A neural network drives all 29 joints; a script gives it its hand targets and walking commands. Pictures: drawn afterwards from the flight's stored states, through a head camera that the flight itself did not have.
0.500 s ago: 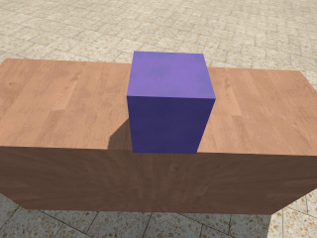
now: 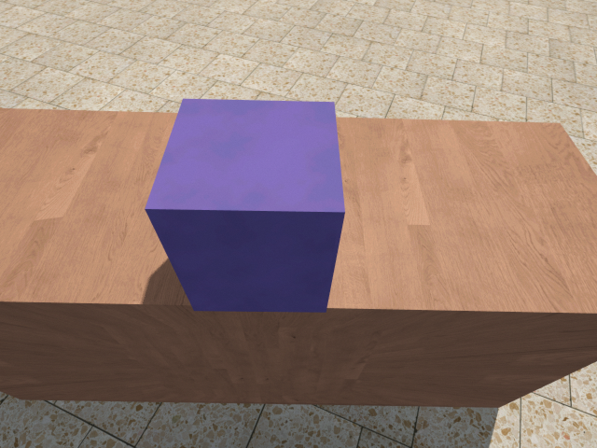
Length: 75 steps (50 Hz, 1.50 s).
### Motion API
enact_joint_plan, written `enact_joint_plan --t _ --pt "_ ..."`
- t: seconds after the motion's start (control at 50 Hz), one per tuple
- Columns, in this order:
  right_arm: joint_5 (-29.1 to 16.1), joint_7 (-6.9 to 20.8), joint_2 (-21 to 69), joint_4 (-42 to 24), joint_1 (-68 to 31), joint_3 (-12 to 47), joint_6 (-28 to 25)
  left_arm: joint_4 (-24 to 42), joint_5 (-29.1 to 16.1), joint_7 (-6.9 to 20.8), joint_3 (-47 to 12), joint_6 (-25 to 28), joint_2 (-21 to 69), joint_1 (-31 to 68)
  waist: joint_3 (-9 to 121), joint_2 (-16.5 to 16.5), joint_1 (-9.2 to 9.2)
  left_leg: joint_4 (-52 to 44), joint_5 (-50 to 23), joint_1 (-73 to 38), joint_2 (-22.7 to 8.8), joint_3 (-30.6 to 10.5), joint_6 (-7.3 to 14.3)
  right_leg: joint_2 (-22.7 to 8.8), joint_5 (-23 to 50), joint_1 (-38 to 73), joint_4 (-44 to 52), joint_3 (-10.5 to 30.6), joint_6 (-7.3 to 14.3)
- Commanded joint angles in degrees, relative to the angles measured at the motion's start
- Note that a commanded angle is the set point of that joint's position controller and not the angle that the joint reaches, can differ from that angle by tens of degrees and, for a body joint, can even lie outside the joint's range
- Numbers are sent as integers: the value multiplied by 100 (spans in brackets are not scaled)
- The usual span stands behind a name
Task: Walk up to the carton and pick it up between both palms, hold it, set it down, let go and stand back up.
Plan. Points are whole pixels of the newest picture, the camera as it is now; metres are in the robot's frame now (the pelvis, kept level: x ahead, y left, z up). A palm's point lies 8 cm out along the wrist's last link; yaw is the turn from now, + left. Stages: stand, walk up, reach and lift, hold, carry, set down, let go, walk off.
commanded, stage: walk up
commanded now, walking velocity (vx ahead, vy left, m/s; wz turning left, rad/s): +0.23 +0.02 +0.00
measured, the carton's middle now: (259, 213) +0.42 +0.05 +0.05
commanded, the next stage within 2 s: stand in 1.96 s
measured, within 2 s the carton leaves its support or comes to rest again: neither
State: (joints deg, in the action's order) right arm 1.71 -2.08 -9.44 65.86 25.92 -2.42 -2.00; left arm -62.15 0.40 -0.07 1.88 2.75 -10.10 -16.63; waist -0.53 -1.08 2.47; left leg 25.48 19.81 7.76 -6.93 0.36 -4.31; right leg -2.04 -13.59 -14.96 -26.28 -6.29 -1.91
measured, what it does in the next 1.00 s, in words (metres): steps on the spot: left foot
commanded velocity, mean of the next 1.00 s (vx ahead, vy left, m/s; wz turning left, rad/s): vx -0.14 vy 0.09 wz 0.03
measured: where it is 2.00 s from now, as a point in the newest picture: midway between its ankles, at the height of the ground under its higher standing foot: outside the picture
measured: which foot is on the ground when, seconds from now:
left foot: down 0.00-0.00, up 0.02-0.54, down 0.56-1.00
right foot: down 0.00-0.58, up 0.60-1.00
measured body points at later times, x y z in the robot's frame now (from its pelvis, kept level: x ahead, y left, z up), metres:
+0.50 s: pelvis +0.11 +0.00 +0.00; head +0.15 -0.01 +0.44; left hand +0.04 +0.24 -0.14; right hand +0.22 -0.24 -0.16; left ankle +0.18 +0.12 -0.71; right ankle +0.00 -0.12 -0.74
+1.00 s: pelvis +0.07 +0.06 +0.01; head +0.08 +0.09 +0.46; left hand +0.08 +0.33 -0.16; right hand +0.15 -0.21 -0.11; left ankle +0.18 +0.12 -0.74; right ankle -0.01 -0.08 -0.67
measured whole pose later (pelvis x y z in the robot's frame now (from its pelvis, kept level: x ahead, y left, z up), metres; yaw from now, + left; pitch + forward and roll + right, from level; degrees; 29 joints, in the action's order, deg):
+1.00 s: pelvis +0.07 +0.06 +0.01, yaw +0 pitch +1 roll -4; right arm 0.0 -2.2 -13.1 54.1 11.1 -1.8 2.3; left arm -57.7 0.8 -1.0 4.8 -5.7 -14.6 -15.1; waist -1.0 0.4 -0.2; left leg 17.5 -0.3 19.4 -1.1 5.9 4.3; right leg 1.8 -26.0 -18.6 -54.5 -0.3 0.2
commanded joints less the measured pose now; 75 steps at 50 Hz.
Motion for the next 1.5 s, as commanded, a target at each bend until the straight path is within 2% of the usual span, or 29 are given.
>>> enact_joint_plan --t 0.0,0.02,0.06,0.08,0.1,0.18,0.34,0.48,0.52,0.54,0.56,0.58,0.62,0.64,0.7,0.78,0.86,1.04,1.08,1.1,1.12,1.14,1.16,1.18,1.22,1.26,1.3,1.34,1.48 --pt "-177 -10 -33 -190 325 29 -33 -273 129 -69 293 214 -1244 -2234 509 1567 -952 2444 1305 2594 605 705 235 -2206 371 2799 1296 2760 458" --pt "-161 -42 -382 -338 -114 -70 29 -392 133 -69 327 190 -1346 -2501 105 1744 -1114 3055 1352 2685 486 357 265 -2624 1408 2271 1363 3483 702" --pt "-131 44 -361 -200 -359 -164 122 -40 149 -139 172 177 -856 -1668 -1063 -94 -609 4014 569 2858 248 -149 259 -2496 4838 1608 758 2277 316" --pt "-152 57 -200 -264 -430 -160 203 228 79 -210 116 150 -779 -1040 -1290 -183 -342 3901 362 2588 259 -233 266 -2233 6860 1078 433 1476 127" --pt "-117 82 -105 -385 -495 -142 273 288 -1 -268 124 155 -824 -985 -1138 167 -296 3895 233 2353 350 -225 239 -1967 7303 807 463 1137 1" --pt "-204 190 -547 -762 -579 -286 395 372 -11 -327 126 106 -727 -1022 -95 1731 -223 3966 -432 2330 792 -90 159 -1512 7144 1531 222 373 41" --pt "-134 267 -451 -1200 -1462 -249 571 431 41 -418 137 -68 -762 -1278 -416 1425 -514 2974 -652 2812 910 97 130 -1563 6928 1680 115 363 453" --pt "-128 296 -713 -1240 -1362 -303 533 577 80 -357 290 -191 -1062 -771 -331 1188 -426 765 -505 1255 633 445 438 -1721 6210 1244 -681 393 809" --pt "-127 295 -895 -1087 -786 -408 436 574 25 -327 348 -234 -1144 -755 -124 713 -140 -463 -1805 270 526 462 628 -1431 5279 854 -1750 362 589" --pt "-73 279 -1295 -1077 -512 -544 346 594 5 -299 348 -243 -1015 -1113 392 -238 -206 -158 -4828 -915 -103 -46 769 -1000 2983 59 -2702 213 295" --pt "-141 255 -1651 -1032 -549 -637 352 667 -116 -303 243 -300 -615 -1221 721 -1906 -123 26 -7689 -1412 -1031 -914 1532 -50 -1443 -825 -4220 -47 -8" --pt "-239 189 -1546 -933 -485 -567 320 684 -96 -303 311 -353 -819 -850 1154 -1967 92 -80 -7988 -885 -1290 -1394 1814 88 -2530 -475 -4822 364 40" --pt "-238 81 -994 -1168 -1089 -284 311 740 -31 -254 303 -438 -670 -359 503 -217 -227 -357 -6764 -81 -1396 -959 1716 -14 -2217 -673 -5278 915 136" --pt "-204 23 -932 -1276 -1415 -213 327 731 6 -230 264 -506 -470 -318 194 -71 -398 -515 -5734 336 -1286 -777 1549 -44 -1995 -747 -5203 997 159" --pt "-153 19 -1028 -1283 -1510 -116 339 664 63 -185 332 -683 -442 -241 81 -233 -471 -834 -3568 742 -667 -593 979 168 -1126 -692 -4794 944 153" --pt "-191 29 -1244 -1349 -1553 -78 318 664 53 -117 397 -817 -700 -303 313 -923 -448 -1318 -1059 676 -552 -905 706 355 -796 -872 -4303 817 91" --pt "-186 -10 -1346 -1383 -1488 -77 345 607 55 -110 419 -880 -855 -215 82 -758 -373 -1798 514 773 -725 -1271 566 384 -960 -925 -3621 754 97" --pt "-148 -73 -1333 -1486 -1427 -303 557 93 73 -153 217 -705 -562 -1626 354 -1274 -683 -2516 -49 886 -199 -273 417 477 -1911 995 -474 -570 480" --pt "-197 -69 -1275 -1465 -1402 -369 649 -96 137 -239 198 -622 -527 -2242 282 -724 -940 -1896 -228 1043 314 243 138 194 -816 1635 1347 -681 531" --pt "-205 -73 -1153 -1389 -1139 -386 680 -133 161 -291 172 -580 -594 -2284 92 270 -911 -732 31 1387 524 329 295 -457 -445 1664 1825 16 509" --pt "-209 -71 -919 -1259 -642 -358 735 25 127 -354 150 -563 -744 -1863 -93 1302 -573 618 195 2073 666 238 413 -1721 -1097 1389 1872 1320 431" --pt "-152 -56 -718 -1352 -700 -345 771 227 111 -421 243 -597 -1197 -1494 -387 1887 -466 1782 912 3211 1099 69 288 -2886 -1612 733 1914 2627 791" --pt "4 20 -1137 -1702 -1332 -427 806 200 133 -460 331 -593 -1476 -1310 -1090 2020 -681 2649 986 3285 732 -622 356 -3349 -2052 -674 2256 2865 1223" --pt "74 89 -1259 -1644 -1453 -449 809 275 195 -416 201 -578 -1137 -649 -1593 1063 -374 3001 383 3476 775 -1034 384 -2701 -1736 -834 1907 2085 746" --pt "-54 211 -1035 -1231 -748 -446 725 725 108 -348 173 -497 -1144 687 -1090 599 342 4022 -330 3425 1167 -709 252 -1754 -1080 -436 1593 608 121" --pt "-55 218 -822 -1321 -1062 -355 609 569 -11 -286 32 -275 -777 -57 -694 784 -65 4426 -960 2567 1042 -392 180 -1283 -788 -747 1517 295 -107" --pt "-68 229 -655 -1283 -839 -260 554 344 -20 -209 27 -186 -742 -402 -369 1179 -108 4621 -1319 2893 949 -173 68 -1144 -663 29 1553 -109 -168" --pt "-44 193 -607 -1244 -894 -207 545 203 -16 -182 -64 -103 -477 -872 -426 1300 -346 4064 -1299 3000 779 -171 39 -1158 1222 607 1234 -149 -233" --pt "-62 60 -262 -1037 -1248 48 517 -33 50 -264 -58 -48 -652 -1379 -195 1358 -697 1215 20 2276 564 402 64 -1285 4559 2230 506 -75 648"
